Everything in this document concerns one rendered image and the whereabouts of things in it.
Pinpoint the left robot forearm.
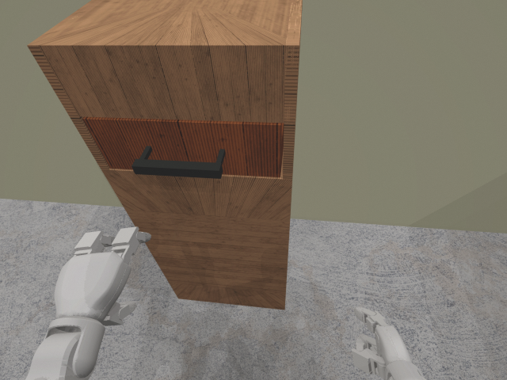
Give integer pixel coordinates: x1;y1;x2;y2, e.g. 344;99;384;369
25;316;105;380

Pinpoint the robot right hand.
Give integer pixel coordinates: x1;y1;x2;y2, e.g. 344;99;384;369
352;306;412;380

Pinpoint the robot left hand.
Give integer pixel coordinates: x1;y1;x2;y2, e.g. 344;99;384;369
54;226;151;326

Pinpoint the drawer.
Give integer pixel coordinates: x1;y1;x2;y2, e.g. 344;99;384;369
82;117;284;177

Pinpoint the handle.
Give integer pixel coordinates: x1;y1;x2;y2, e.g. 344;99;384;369
132;146;226;179

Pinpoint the right robot forearm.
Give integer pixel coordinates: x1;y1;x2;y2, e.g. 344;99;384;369
385;360;427;380

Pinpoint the cabinet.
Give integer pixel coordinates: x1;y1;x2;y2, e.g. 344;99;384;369
27;0;303;310

